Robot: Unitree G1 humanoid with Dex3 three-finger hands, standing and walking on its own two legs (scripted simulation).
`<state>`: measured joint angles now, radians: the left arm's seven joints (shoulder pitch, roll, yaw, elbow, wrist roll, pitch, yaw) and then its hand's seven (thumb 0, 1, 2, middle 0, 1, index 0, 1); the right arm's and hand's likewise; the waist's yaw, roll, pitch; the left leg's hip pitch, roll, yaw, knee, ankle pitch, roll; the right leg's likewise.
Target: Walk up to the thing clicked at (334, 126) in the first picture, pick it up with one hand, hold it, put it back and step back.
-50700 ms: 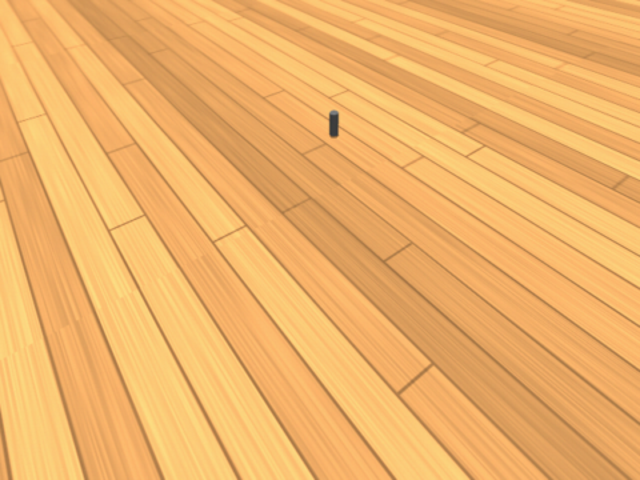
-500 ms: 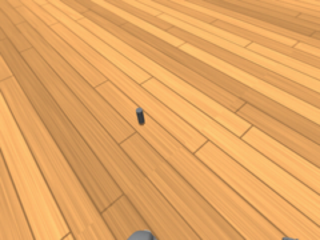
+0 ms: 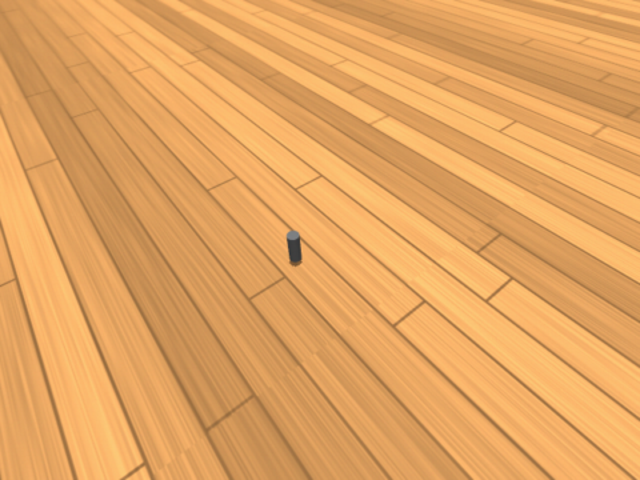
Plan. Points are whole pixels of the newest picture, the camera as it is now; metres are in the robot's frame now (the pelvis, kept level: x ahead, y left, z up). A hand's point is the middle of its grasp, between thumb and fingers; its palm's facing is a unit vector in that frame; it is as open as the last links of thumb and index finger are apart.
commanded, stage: step back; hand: left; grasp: from the side
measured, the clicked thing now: (294, 246) +1.08 +0.19 -0.70
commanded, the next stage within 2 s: stand in 0.48 s
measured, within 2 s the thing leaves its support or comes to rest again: neither
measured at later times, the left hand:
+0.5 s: hand (148, 479) +0.16 +0.27 -0.15, palm faces -0.03 -0.93 -0.37, open 7.4 cm
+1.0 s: hand out of the picture +0.14 +0.26 -0.14, palm faces -0.05 -0.94 -0.33, open 7.4 cm
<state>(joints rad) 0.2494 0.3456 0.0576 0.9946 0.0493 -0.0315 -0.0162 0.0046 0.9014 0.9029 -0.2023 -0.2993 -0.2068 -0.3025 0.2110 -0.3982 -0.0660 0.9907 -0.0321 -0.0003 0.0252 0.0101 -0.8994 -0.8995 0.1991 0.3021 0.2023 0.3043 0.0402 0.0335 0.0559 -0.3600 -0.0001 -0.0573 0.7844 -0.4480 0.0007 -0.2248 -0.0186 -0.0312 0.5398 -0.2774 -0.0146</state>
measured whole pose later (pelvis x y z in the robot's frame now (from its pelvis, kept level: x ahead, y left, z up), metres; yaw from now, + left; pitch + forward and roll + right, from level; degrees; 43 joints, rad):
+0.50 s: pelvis +0.05 +0.02 +0.00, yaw -1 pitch -2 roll +0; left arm 0.09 0.36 0.02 1.04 0.01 -0.02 0.00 0.00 0.90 0.90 -0.20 -0.30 -0.20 -0.30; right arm 0.08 -0.34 -0.03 1.06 -0.01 -0.02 0.00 0.01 -0.90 -0.90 0.20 0.30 0.20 0.30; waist 0.01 0.01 0.07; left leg -0.21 0.02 0.02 0.55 -0.32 -0.01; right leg -0.19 -0.02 0.00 0.53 -0.31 0.02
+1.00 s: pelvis +0.04 +0.01 +0.02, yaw -1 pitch -2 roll +0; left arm 0.07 0.34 0.00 1.15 0.01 -0.01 -0.01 0.00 0.90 0.90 -0.20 -0.30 -0.20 -0.30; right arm 0.06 -0.35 -0.01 1.14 -0.01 -0.02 0.01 0.01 -0.90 -0.90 0.20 0.30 0.20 0.30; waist -0.01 0.00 0.07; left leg -0.10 0.03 0.01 0.32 -0.18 -0.02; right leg -0.09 -0.02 -0.01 0.31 -0.19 0.02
